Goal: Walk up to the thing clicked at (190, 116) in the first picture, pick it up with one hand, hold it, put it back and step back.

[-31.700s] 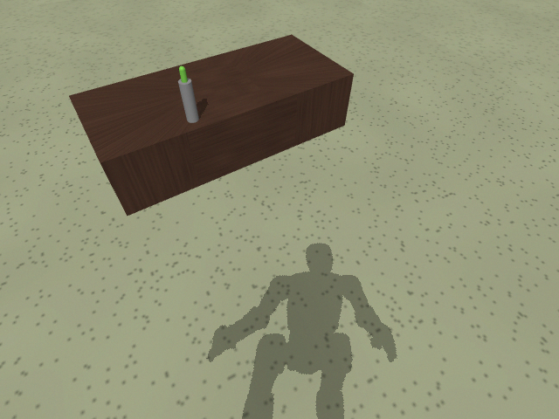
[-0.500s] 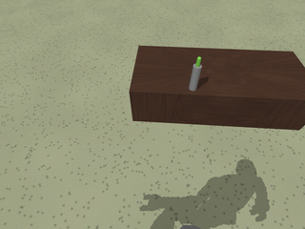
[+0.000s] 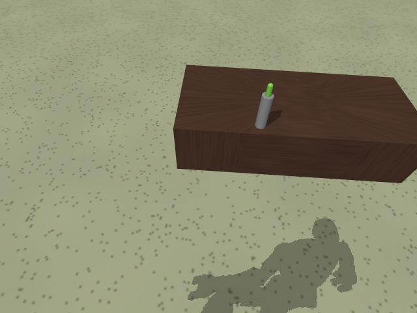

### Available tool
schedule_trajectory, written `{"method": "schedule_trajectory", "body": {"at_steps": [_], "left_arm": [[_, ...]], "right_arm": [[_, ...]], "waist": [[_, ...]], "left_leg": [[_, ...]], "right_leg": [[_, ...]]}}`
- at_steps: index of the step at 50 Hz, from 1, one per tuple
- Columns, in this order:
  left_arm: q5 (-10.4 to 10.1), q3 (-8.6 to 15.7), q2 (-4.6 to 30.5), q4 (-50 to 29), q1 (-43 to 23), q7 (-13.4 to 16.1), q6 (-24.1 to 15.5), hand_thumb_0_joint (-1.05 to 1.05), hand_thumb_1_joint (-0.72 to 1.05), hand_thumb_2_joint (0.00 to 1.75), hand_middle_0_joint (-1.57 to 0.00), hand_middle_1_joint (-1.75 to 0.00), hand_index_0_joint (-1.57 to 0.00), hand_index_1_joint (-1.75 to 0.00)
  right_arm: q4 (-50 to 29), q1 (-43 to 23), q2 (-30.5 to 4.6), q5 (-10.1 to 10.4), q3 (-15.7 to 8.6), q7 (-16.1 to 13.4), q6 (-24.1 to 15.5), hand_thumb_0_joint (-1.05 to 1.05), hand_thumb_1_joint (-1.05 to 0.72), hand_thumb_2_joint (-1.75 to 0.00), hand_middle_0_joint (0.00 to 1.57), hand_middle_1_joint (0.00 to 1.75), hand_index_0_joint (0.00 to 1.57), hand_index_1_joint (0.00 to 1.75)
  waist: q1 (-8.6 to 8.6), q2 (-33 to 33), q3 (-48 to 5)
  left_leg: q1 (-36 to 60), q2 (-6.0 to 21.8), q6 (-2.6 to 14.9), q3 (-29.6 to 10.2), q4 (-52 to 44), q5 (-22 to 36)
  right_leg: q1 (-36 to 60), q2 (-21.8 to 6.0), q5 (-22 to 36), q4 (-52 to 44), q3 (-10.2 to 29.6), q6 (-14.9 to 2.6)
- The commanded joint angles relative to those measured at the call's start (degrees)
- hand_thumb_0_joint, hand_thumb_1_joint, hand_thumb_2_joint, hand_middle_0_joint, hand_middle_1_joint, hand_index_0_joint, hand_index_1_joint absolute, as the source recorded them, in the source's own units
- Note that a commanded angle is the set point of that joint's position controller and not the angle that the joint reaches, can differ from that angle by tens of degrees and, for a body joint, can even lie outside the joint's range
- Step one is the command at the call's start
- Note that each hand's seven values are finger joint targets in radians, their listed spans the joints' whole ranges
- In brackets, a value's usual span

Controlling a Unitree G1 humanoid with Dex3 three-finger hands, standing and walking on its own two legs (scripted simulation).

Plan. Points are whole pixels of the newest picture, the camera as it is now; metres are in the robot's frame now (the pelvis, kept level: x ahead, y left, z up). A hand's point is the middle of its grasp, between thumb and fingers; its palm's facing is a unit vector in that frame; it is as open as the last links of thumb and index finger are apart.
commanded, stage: step back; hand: right
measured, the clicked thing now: (265, 106) +1.04 -0.26 -0.31
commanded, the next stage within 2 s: stand in 0.30 s
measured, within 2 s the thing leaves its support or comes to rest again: neither
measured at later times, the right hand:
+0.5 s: hand out of the picture +0.12 -0.25 -0.14, palm faces +0.02 +0.94 -0.33, open 7.4 cm
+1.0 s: hand out of the picture +0.05 -0.26 -0.14, palm faces +0.00 +0.95 -0.32, open 7.4 cm
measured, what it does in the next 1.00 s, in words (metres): stands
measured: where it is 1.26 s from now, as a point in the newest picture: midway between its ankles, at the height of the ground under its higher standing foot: outside the picture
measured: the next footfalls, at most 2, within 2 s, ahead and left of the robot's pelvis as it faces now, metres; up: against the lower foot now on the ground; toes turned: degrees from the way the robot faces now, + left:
none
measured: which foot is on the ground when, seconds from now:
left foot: down 0.00-1.00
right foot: down 0.00-1.00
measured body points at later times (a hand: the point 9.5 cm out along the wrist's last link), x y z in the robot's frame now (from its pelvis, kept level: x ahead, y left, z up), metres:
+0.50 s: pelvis +0.02 +0.00 +0.01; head +0.03 +0.00 +0.46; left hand +0.14 +0.29 -0.11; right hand +0.12 -0.30 -0.11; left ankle +0.00 +0.12 -0.73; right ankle +0.00 -0.13 -0.73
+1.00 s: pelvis -0.01 -0.01 +0.02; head +0.00 -0.01 +0.47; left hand +0.06 +0.29 -0.11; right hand +0.05 -0.31 -0.12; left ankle +0.00 +0.12 -0.73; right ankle +0.00 -0.13 -0.73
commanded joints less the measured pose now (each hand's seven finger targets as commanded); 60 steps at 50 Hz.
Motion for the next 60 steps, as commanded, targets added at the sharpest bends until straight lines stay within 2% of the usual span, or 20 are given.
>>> {"method": "schedule_trajectory", "body": {"at_steps": [1,2,3,4,7,9,11,14,15,16,21,29,36,39,43,45,47,50,52,60], "left_arm": [[-0.2,2.9,12.1,-2.2,-0.2,1.7,-3.1,0.00,0.90,0.90,-0.20,-0.30,-0.20,-0.30],[-0.2,3.3,14.6,-2.3,-0.8,1.6,-3.1,0.00,0.90,0.90,-0.20,-0.30,-0.20,-0.30],[-0.2,3.3,14.9,-3.1,-2.3,1.6,-3.0,0.00,0.90,0.90,-0.20,-0.30,-0.20,-0.30],[-0.4,3.0,14.0,-3.4,-3.9,1.6,-2.9,0.00,0.90,0.90,-0.20,-0.30,-0.20,-0.30],[-0.5,2.1,11.6,-3.6,-5.8,1.8,-2.4,0.00,0.90,0.90,-0.20,-0.30,-0.20,-0.30],[-0.6,2.0,11.1,-3.4,-6.1,1.9,-2.4,0.00,0.90,0.90,-0.20,-0.30,-0.20,-0.30],[-0.6,2.0,11.1,-3.3,-6.7,2.0,-2.2,0.00,0.90,0.90,-0.20,-0.30,-0.20,-0.30],[-0.4,2.1,11.9,-2.8,-6.7,2.1,-2.0,0.00,0.90,0.90,-0.20,-0.30,-0.20,-0.30],[-1.4,0.7,9.7,-1.8,-7.8,1.8,-1.7,0.00,0.90,0.90,-0.20,-0.30,-0.20,-0.30],[-1.3,0.8,9.9,-2.0,-8.5,1.8,-1.7,0.00,0.90,0.90,-0.20,-0.30,-0.20,-0.30],[-1.0,0.4,10.4,-0.7,-10.0,2.0,-1.5,0.00,0.90,0.90,-0.20,-0.30,-0.20,-0.30],[-0.9,0.1,10.0,1.1,-11.7,1.4,-1.6,0.00,0.90,0.90,-0.20,-0.30,-0.20,-0.30],[-0.7,0.0,10.0,2.1,-11.1,1.2,-1.7,0.00,0.90,0.90,-0.20,-0.30,-0.20,-0.30],[-0.6,-0.1,10.3,2.5,-10.5,1.2,-1.6,0.00,0.90,0.90,-0.20,-0.30,-0.20,-0.30],[-0.6,-0.3,10.4,2.5,-9.9,1.1,-1.6,0.00,0.90,0.90,-0.20,-0.30,-0.20,-0.30],[-0.6,-0.3,10.6,2.4,-9.1,1.1,-1.8,0.00,0.90,0.90,-0.20,-0.30,-0.20,-0.30],[-0.6,-0.3,10.8,2.6,-8.9,1.1,-1.8,0.00,0.90,0.90,-0.20,-0.30,-0.20,-0.30],[-0.7,-0.4,10.5,2.3,-8.8,1.1,-1.7,0.00,0.90,0.90,-0.20,-0.30,-0.20,-0.30],[-0.9,-0.4,10.4,2.3,-8.1,1.0,-1.9,0.00,0.90,0.90,-0.20,-0.30,-0.20,-0.30],[-0.7,-0.7,10.4,2.6,-7.0,1.0,-1.6,0.00,0.90,0.90,-0.20,-0.30,-0.20,-0.30]], "right_arm": [[-4.4,-5.4,-11.2,1.3,-2.3,-1.4,-1.3,0.00,-0.90,-0.90,0.20,0.30,0.20,0.30],[-4.4,-4.4,-11.2,1.5,-2.5,-1.5,-1.1,0.00,-0.90,-0.90,0.20,0.30,0.20,0.30],[-3.6,-3.4,-10.9,1.2,-2.4,-1.7,-1.1,0.00,-0.90,-0.90,0.20,0.30,0.20,0.30],[-2.9,-3.4,-11.4,0.9,-2.7,-1.8,-1.2,0.00,-0.90,-0.90,0.20,0.30,0.20,0.30],[-2.0,-4.3,-12.2,1.0,-3.1,-1.7,-1.6,0.00,-0.90,-0.90,0.20,0.30,0.20,0.30],[-1.5,-3.9,-12.3,1.3,-3.0,-1.8,-1.5,0.00,-0.90,-0.90,0.20,0.30,0.20,0.30],[-1.3,-4.5,-12.2,1.5,-3.0,-2.0,-1.4,0.00,-0.90,-0.90,0.20,0.30,0.20,0.30],[-1.6,-7.0,-11.9,1.4,-3.1,-2.0,-0.9,0.00,-0.90,-0.90,0.20,0.30,0.20,0.30],[-1.5,-7.6,-11.8,1.7,-2.1,-2.0,-0.9,0.00,-0.90,-0.90,0.20,0.30,0.20,0.30],[-1.2,-7.5,-11.9,1.8,-2.1,-1.9,-1.0,0.00,-0.90,-0.90,0.20,0.30,0.20,0.30],[0.2,-8.3,-11.5,1.9,-1.5,-1.8,-1.0,0.00,-0.90,-0.90,0.20,0.30,0.20,0.30],[1.8,-9.8,-11.0,1.7,-0.9,-1.4,-1.0,0.00,-0.90,-0.90,0.20,0.30,0.20,0.30],[2.9,-9.3,-11.5,1.7,-0.8,-1.2,-1.0,0.00,-0.90,-0.90,0.20,0.30,0.20,0.30],[3.3,-8.9,-11.1,1.5,-0.7,-1.0,-0.7,0.00,-0.90,-0.90,0.20,0.30,0.20,0.30],[3.8,-7.4,-11.3,1.3,-0.6,-0.7,-0.8,0.00,-0.90,-0.90,0.20,0.30,0.20,0.30],[3.6,-7.5,-11.6,1.3,-0.8,-0.7,-0.8,0.00,-0.90,-0.90,0.20,0.30,0.20,0.30],[3.9,-6.7,-11.2,1.3,-0.6,-0.7,-0.8,0.00,-0.90,-0.90,0.20,0.30,0.20,0.30],[3.9,-6.1,-11.7,1.2,-0.6,-0.8,-0.8,0.00,-0.90,-0.90,0.20,0.30,0.20,0.30],[3.8,-5.8,-11.6,1.2,-0.4,-0.8,-1.0,0.00,-0.90,-0.90,0.20,0.30,0.20,0.30],[3.9,-5.5,-11.7,1.4,0.0,-0.9,-1.0,0.00,-0.90,-0.90,0.20,0.30,0.20,0.30]], "waist": [[0.92,4.5,-7.9],[-0.19,1.7,-7.8],[-0.83,0.8,-8.2],[-1.17,1.5,-8.0],[-1.10,0.8,-7.4],[-1.04,0.6,-8.9],[-0.98,1.3,-9.2],[-0.43,0.4,-7.3],[-0.75,0.5,-6.7],[-1.06,0.3,-7.2],[-1.44,0.7,-8.6],[-1.41,2.6,-6.3],[-1.62,2.4,-5.6],[-1.39,0.7,-3.1],[-1.63,0.7,-2.9],[-1.39,0.7,-4.6],[-1.65,0.3,-3.2],[-1.63,1.2,-3.3],[-1.53,1.6,-5.0],[-1.19,0.8,-4.2]], "left_leg": [[-1.8,6.2,1.46,-5.4,-2.2,22.7],[-1.8,3.8,0.57,-3.5,-0.8,13.7],[-0.6,3.9,0.41,-3.1,-1.4,11.3],[0.1,4.4,0.63,-3.4,-2.0,13.5],[5.0,6.9,2.97,-5.5,-4.9,22.8],[6.7,7.5,3.47,-5.2,-4.2,28.9],[6.4,7.5,3.18,-4.8,-4.0,30.9],[2.9,6.5,2.86,-3.8,-3.9,21.1],[4.8,6.8,2.33,-6.1,-7.9,25.0],[6.3,7.1,1.82,-5.9,-8.8,26.8],[10.4,7.4,0.88,-5.1,-12.0,29.2],[9.4,7.2,-0.09,-4.8,-17.9,17.7],[10.7,7.3,-0.12,-4.9,-18.8,14.2],[9.1,6.9,-0.18,-5.1,-19.3,7.8],[8.2,6.9,0.07,-5.4,-19.2,6.0],[9.5,7.2,0.26,-5.3,-18.7,8.5],[8.2,6.8,0.21,-5.3,-18.8,6.9],[7.1,7.0,0.37,-5.6,-19.0,6.7],[7.9,7.6,0.53,-5.7,-19.1,9.5],[7.9,7.4,0.29,-5.9,-18.9,9.6]], "right_leg": [[11.4,-5.0,23.6,-9.7,7.1,-2.10],[9.9,-8.3,22.4,-8.9,11.0,-4.43],[9.4,-10.3,23.8,-8.0,12.2,-5.94],[8.7,-10.1,25.5,-6.8,11.1,-5.92],[4.3,-5.7,26.9,-4.2,4.7,-2.88],[5.2,-4.8,28.9,-2.8,3.8,-2.19],[6.4,-4.7,29.5,-2.1,3.7,-2.13],[7.3,-5.3,26.4,-3.9,5.0,-2.63],[6.7,-6.3,30.2,-7.4,6.5,-1.75],[7.9,-6.2,31.3,-7.9,5.9,-1.21],[11.1,-6.5,32.5,-11.7,5.2,-0.47],[11.0,-6.3,21.3,-17.4,5.6,0.09],[8.7,-6.5,18.5,-19.4,6.2,0.08],[5.5,-6.2,9.5,-21.6,6.7,0.30],[4.2,-6.3,5.7,-22.3,7.4,0.13],[4.9,-6.4,9.4,-21.6,7.3,-0.03],[4.2,-6.4,6.9,-22.1,7.7,-0.02],[5.0,-6.2,8.1,-21.3,7.3,-0.02],[6.7,-6.4,13.1,-19.9,6.9,-0.07],[5.7,-6.2,12.1,-19.5,6.5,-0.07]]}}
